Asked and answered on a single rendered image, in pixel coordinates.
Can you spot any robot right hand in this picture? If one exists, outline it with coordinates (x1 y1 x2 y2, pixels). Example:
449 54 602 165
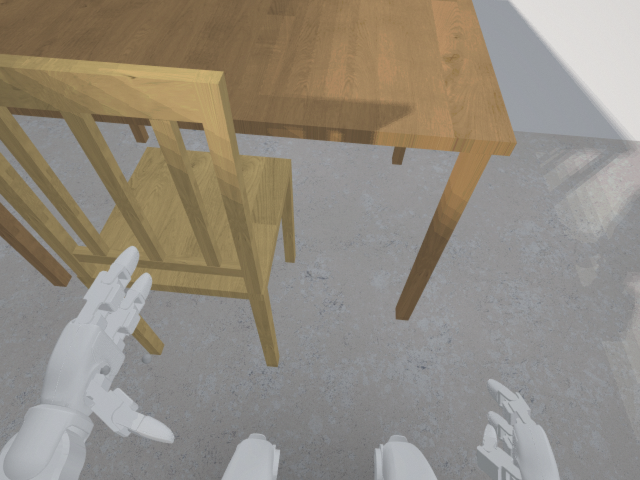
477 379 560 480

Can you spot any robot shin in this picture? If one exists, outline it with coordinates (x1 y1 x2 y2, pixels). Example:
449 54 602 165
388 435 408 443
236 433 266 449

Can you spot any left robot forearm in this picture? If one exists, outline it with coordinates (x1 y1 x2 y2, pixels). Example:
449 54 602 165
0 404 94 480

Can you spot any chair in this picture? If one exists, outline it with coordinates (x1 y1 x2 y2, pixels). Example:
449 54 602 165
0 54 296 367

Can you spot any table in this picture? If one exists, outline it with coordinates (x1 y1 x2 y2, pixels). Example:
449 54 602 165
0 0 517 320

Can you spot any left robot shin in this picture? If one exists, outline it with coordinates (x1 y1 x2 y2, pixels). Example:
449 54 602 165
236 433 266 449

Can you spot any right robot shin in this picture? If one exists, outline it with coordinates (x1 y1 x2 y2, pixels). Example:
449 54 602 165
388 435 408 443

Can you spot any robot left hand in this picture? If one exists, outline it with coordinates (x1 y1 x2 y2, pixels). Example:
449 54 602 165
40 246 174 443

